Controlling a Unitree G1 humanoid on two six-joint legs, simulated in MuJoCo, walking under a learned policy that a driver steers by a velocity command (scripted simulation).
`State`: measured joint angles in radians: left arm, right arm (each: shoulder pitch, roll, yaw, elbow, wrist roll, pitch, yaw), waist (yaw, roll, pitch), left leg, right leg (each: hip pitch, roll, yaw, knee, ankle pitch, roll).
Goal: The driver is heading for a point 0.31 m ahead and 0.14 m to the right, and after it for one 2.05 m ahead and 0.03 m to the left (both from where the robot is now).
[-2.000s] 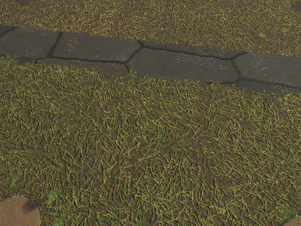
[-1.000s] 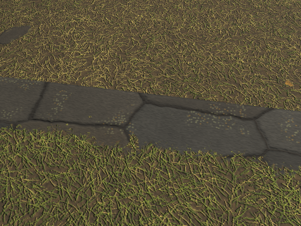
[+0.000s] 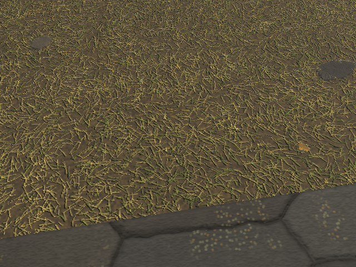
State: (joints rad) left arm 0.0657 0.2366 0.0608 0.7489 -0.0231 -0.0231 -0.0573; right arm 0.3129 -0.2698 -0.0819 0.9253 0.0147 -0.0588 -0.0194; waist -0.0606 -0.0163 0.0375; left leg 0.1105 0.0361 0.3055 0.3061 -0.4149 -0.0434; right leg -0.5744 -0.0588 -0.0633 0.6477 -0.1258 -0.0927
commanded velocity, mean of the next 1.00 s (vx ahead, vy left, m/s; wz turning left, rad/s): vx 0.50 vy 0.00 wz -0.28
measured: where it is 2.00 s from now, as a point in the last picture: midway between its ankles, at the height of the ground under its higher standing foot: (196, 135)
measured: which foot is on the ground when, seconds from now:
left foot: down 0.00-0.04, up 0.06-0.50, down 0.52-0.96, up 0.98-1.00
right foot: up 0.00-0.02, down 0.04-0.54, up 0.56-0.94, down 0.96-1.00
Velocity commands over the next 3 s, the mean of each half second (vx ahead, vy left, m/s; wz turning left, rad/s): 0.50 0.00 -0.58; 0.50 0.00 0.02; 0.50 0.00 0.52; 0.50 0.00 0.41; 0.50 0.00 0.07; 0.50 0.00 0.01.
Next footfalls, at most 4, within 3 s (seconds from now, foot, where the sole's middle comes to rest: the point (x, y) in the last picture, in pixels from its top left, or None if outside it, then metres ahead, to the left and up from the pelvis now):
0.04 right None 0.18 -0.10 -0.76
0.52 left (170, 255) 0.50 0.04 -0.76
0.96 right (249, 220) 0.61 -0.27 -0.76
1.46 left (180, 158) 0.93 -0.02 -0.76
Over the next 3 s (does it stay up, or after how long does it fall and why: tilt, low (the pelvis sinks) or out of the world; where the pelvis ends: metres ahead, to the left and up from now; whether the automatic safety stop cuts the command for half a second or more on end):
stays up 1.61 0.05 0.00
